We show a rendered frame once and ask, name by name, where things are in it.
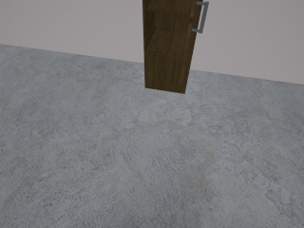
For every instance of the handle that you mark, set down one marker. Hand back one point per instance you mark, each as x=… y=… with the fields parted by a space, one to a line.
x=203 y=17

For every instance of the cupboard door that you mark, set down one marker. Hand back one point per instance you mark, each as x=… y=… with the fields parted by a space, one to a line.
x=189 y=37

